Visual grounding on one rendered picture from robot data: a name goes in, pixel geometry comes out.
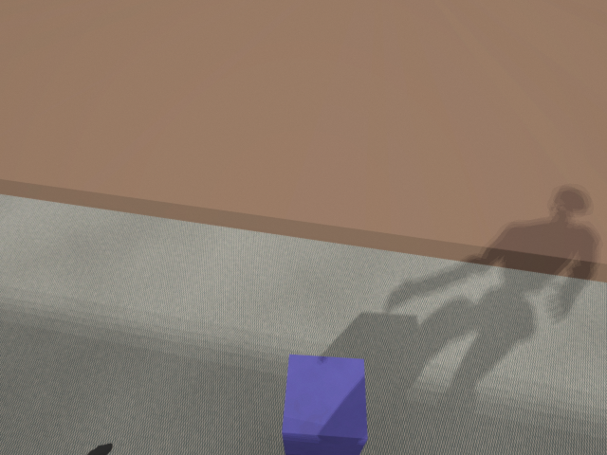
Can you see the carton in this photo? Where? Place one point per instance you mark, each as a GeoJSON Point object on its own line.
{"type": "Point", "coordinates": [325, 406]}

